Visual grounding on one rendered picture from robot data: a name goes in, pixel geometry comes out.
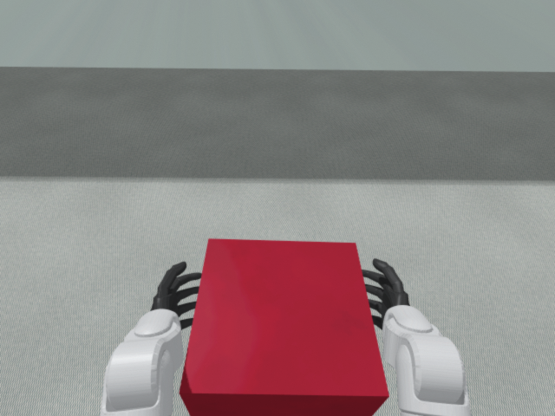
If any right robot forearm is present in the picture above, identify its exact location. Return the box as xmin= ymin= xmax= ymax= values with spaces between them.
xmin=382 ymin=305 xmax=472 ymax=416

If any right robot hand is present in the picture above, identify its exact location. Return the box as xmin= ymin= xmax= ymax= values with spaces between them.
xmin=362 ymin=258 xmax=410 ymax=330

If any left robot hand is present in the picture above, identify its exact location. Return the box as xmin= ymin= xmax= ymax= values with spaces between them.
xmin=151 ymin=262 xmax=202 ymax=330

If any carton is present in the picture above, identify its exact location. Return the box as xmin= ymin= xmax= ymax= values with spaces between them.
xmin=179 ymin=238 xmax=389 ymax=416

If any left robot forearm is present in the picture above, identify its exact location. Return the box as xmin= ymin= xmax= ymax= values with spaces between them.
xmin=100 ymin=309 xmax=184 ymax=416

